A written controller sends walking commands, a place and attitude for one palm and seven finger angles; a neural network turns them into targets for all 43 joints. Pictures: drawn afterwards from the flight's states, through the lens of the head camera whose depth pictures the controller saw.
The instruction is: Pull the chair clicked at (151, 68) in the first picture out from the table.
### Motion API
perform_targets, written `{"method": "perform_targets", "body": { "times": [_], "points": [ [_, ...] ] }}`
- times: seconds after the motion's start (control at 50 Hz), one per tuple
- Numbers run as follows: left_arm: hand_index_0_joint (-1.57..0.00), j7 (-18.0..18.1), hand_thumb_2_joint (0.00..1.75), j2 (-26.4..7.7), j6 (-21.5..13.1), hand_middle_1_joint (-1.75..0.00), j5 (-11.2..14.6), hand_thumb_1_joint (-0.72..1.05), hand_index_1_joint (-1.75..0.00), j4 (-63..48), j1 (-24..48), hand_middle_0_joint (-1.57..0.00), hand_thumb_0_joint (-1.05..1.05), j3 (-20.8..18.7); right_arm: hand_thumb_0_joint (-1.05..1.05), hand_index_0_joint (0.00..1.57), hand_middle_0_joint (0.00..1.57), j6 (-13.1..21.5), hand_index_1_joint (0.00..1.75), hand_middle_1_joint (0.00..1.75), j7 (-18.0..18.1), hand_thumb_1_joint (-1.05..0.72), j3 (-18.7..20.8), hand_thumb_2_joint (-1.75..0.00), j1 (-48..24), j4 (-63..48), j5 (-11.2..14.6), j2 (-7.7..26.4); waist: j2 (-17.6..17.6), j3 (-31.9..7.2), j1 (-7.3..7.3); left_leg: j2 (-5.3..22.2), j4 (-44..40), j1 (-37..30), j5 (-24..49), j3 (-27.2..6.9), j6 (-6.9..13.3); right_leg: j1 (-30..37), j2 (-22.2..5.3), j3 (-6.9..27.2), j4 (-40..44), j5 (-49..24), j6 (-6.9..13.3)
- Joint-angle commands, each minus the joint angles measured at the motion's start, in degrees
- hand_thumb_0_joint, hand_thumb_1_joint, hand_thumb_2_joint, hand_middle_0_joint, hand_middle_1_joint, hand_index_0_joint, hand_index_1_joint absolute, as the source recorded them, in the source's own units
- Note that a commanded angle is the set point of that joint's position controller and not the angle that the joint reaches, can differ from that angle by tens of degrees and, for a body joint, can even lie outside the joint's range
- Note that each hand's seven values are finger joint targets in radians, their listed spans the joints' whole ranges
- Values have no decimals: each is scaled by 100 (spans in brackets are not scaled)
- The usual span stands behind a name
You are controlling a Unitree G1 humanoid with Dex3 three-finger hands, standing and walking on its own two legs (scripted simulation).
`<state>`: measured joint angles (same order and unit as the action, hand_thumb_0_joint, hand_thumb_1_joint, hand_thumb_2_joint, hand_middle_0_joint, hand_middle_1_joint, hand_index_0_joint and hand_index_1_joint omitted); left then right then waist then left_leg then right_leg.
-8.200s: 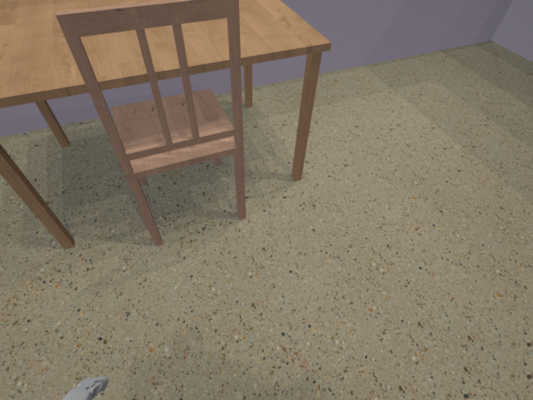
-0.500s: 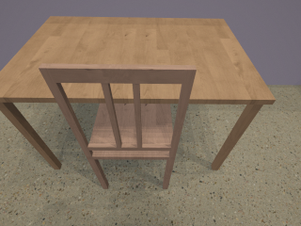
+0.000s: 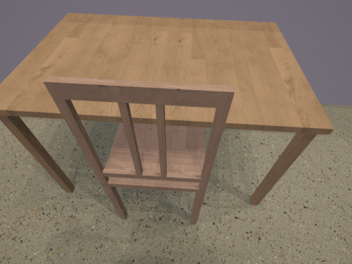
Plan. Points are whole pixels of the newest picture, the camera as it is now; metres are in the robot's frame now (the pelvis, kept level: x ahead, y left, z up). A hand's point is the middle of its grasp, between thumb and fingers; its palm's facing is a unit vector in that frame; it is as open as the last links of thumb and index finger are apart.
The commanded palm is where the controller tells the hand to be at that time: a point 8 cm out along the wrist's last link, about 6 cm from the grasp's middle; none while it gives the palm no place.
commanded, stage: come to a stop and stand still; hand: left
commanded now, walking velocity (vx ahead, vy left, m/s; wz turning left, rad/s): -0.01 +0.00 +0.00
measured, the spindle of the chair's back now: (133, 144) +0.44 +0.18 -0.06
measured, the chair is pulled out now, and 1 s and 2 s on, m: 0.00 0.00 0.00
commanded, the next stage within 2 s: look again from close up in 1.18 s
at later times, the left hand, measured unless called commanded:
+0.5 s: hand out of the picture +0.02 +0.22 -0.17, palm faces +0.02 -0.98 -0.20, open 7.4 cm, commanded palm none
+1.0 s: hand out of the picture +0.00 +0.22 -0.18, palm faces +0.04 -0.98 -0.17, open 7.4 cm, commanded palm none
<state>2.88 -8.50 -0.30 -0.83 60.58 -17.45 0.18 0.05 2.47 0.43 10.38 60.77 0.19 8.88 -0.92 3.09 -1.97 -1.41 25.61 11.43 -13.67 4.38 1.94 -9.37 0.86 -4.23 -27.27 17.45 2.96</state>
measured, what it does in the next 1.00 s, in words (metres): shifts its weight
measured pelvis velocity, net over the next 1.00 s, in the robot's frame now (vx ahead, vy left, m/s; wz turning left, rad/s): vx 0.01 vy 0.06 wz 0.00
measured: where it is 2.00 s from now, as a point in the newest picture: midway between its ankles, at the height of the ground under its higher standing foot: outside the picture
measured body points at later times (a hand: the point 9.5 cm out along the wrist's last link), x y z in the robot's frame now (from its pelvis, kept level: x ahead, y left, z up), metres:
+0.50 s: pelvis -0.02 +0.04 +0.00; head +0.00 +0.05 +0.45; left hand +0.02 +0.27 -0.16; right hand -0.01 -0.19 -0.15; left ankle -0.02 +0.11 -0.74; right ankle -0.03 -0.08 -0.74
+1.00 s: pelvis +0.01 +0.06 +0.00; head +0.02 +0.07 +0.45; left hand -0.01 +0.28 -0.17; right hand +0.05 -0.18 -0.15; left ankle -0.02 +0.11 -0.74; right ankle -0.03 -0.08 -0.74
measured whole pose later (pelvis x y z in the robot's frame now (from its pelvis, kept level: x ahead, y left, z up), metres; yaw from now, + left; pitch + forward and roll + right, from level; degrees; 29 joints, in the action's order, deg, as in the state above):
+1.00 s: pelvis +0.01 +0.06 +0.00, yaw +0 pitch -1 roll +0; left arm 2.5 -9.3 -0.1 -0.6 62.4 -17.8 0.8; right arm 1.7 1.8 -0.9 13.0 63.0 0.0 9.6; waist -1.7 1.6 -1.2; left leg -3.9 25.1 8.7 -15.9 4.0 5.1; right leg -7.4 -2.8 -3.2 -25.6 17.2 -1.7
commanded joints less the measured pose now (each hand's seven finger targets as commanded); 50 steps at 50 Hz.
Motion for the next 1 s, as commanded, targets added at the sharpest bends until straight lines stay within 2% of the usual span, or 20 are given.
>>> {"method": "perform_targets", "body": {
  "times": [0.0,0.02,0.04,0.06,0.08,0.1,0.12,0.14,0.18,0.2,0.22,0.24,0.28,0.34,0.42,0.52,0.62,0.7,0.84,0.98],
  "points": [
    [-20,20,90,-633,-56,-30,-15,90,-30,-266,-436,-20,0,-131,0,20,20,14,30,30,-32,-90,134,-90,419,-229,-27,582,-55,-479,124,828,-163,-512,1950,-770,28,-169,-966,814,301,-2300,31],
    [-20,16,90,-639,-57,-30,-13,90,-30,-307,-415,-20,0,-126,0,20,20,11,30,30,-44,-90,126,-90,405,-247,-30,589,-124,-487,125,818,-200,-494,1785,-786,30,-182,-950,826,335,-2137,32],
    [-20,211,90,-686,-161,-30,-67,90,-30,-233,-699,-20,0,-133,0,20,20,86,30,30,-66,-90,167,-90,49,-692,-1,785,-238,-200,96,821,988,-55,1655,-430,-59,-255,-1153,1176,476,-4222,-403],
    [-20,169,90,-999,-201,-30,-45,90,-30,-549,-391,-20,0,-176,0,20,20,-8,30,30,-144,-90,130,-90,404,-785,-33,462,-864,-512,277,372,1028,556,-376,-479,-62,141,-1461,1447,538,-3277,-133],
    [-20,103,90,-1077,-212,-30,-56,90,-30,-610,-225,-20,0,-197,0,20,20,-91,30,30,-180,-90,138,-90,294,-733,-95,510,-248,-494,236,312,1148,530,-659,-389,-111,36,-1707,1554,723,-2583,218],
    [-20,83,90,-1001,-207,-30,-52,90,-30,-673,-134,-20,0,-182,0,20,20,-119,30,30,-200,-90,132,-90,329,-761,-91,452,-468,-377,300,395,1295,536,-792,-387,-147,-322,-1640,1438,917,-1355,492],
    [-20,77,90,-950,-213,-30,-66,90,-30,-781,-71,-20,0,-184,0,20,20,-107,30,30,-220,-90,136,-90,356,-807,-103,486,-318,-245,328,342,1325,523,-713,-393,-167,-539,-1548,1456,949,-944,603],
    [-20,66,90,-985,-213,-30,-60,90,-30,-824,24,-20,0,-196,0,20,20,-87,30,30,-229,-90,135,-90,426,-802,-96,462,-326,-172,385,334,1166,426,-590,-382,-159,-651,-1460,1338,900,-803,608],
    [-20,35,90,-1004,-175,-30,-46,90,-30,-877,188,-20,0,-197,0,20,20,-53,30,30,-234,-90,104,-90,631,-717,-102,460,-250,-81,432,347,547,32,-197,-327,-146,-906,-1236,1027,720,-444,443],
    [-20,19,90,-940,-157,-30,-31,90,-30,-906,188,-20,0,-183,0,20,20,-24,30,30,-236,-90,95,-90,667,-724,-107,508,-187,54,415,409,365,34,-47,-493,-102,-1058,-1052,950,637,-151,299],
    [-20,10,90,-886,-150,-30,-20,90,-30,-902,169,-20,0,-179,0,20,20,4,30,30,-230,-90,87,-90,682,-705,-119,579,-43,167,370,543,216,165,101,-639,-44,-1077,-874,867,568,30,194],
    [-20,-9,90,-886,-100,-30,-11,90,-30,-882,175,-20,0,-168,0,20,20,35,30,30,-227,-90,68,-90,604,-688,-122,596,269,230,297,621,-107,430,105,-915,38,-876,-711,694,410,246,98],
    [-20,-41,90,-839,-48,-30,-6,90,-30,-829,-23,-20,0,-158,0,20,20,67,30,30,-211,-90,44,-90,424,-724,-129,704,430,289,110,768,-506,844,-116,-1214,172,-481,-500,502,258,204,-12],
    [-20,-58,90,-801,-55,-30,-4,90,-30,-756,-111,-20,0,-146,0,20,20,109,30,30,-192,-90,35,-90,458,-697,-116,775,147,66,91,697,-577,830,-235,-1186,156,-204,-562,554,291,67,-15],
    [-20,-75,90,-780,-38,-30,1,90,-30,-716,-75,-20,0,-138,0,20,20,137,30,30,-176,-90,24,-90,512,-578,-111,796,290,-76,82,733,-740,705,-359,-1237,175,-133,-573,477,272,-30,-49],
    [-20,-82,90,-725,-53,-30,3,90,-30,-570,-113,-20,0,-109,0,20,20,172,30,30,-151,-90,18,-90,599,-413,-87,755,283,-165,108,706,-696,435,0,-1146,169,-128,-640,476,344,-326,-75],
    [-20,-65,90,-670,-75,-30,7,90,-30,-382,-206,-20,0,-87,0,20,20,217,30,30,-114,-90,5,-90,684,-237,-60,694,207,-310,124,694,-508,48,940,-1036,181,-58,-694,452,358,-834,-114],
    [-20,-53,90,-640,-69,-30,10,90,-30,-241,-250,-20,0,-63,0,20,20,213,30,30,-91,-90,4,-90,676,-138,-47,680,173,-153,147,686,-461,-80,1239,-968,170,-133,-710,444,406,-956,-136],
    [-20,-27,90,-607,-68,-30,16,90,-30,-39,-380,-20,0,-41,0,20,20,236,30,30,-56,-90,-9,-90,666,25,-39,713,174,-251,159,719,-426,-452,1966,-918,153,-72,-726,423,362,-1233,-170],
    [-20,-22,90,-609,-54,-30,12,90,-30,53,-409,-20,0,-38,0,20,20,233,30,30,-39,-90,-13,-90,589,89,-27,703,105,-71,127,713,-492,-451,2085,-914,156,-31,-745,415,436,-1321,-183]
  ]
}}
